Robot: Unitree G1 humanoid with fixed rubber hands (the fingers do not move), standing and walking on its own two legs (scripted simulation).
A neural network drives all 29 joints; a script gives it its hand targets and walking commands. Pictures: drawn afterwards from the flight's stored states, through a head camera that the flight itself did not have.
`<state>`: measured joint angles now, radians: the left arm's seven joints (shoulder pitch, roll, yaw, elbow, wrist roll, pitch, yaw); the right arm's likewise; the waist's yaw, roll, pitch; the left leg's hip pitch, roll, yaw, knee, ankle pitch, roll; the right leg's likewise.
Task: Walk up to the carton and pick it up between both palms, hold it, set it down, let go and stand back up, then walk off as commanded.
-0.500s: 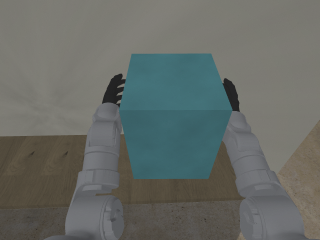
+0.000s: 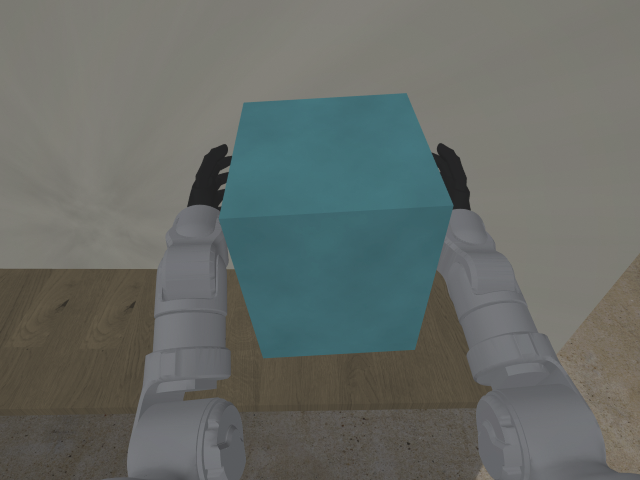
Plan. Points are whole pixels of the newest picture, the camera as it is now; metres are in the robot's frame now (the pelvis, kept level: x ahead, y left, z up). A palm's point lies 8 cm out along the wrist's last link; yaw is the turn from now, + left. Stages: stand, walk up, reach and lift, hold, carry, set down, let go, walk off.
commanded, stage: reach and lift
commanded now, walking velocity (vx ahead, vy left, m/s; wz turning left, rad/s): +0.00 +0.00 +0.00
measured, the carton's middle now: (332, 230) +0.38 -0.02 +0.16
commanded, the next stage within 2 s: hold in 0.60 s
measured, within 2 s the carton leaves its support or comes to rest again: neither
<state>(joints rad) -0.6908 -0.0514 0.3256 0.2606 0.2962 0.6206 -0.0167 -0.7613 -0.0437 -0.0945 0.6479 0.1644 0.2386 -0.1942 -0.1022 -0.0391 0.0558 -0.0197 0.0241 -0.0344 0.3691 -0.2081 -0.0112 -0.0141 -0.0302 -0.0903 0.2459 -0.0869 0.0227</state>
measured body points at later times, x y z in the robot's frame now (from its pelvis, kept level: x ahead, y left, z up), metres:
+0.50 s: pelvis +0.01 +0.00 +0.00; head -0.04 +0.03 +0.45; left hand +0.39 +0.13 +0.21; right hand +0.39 -0.17 +0.21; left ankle +0.01 +0.12 -0.75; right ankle +0.04 -0.14 -0.75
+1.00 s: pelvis -0.01 +0.00 +0.00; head -0.07 +0.02 +0.44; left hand +0.38 +0.14 +0.23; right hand +0.38 -0.16 +0.24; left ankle +0.01 +0.12 -0.75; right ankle +0.04 -0.14 -0.75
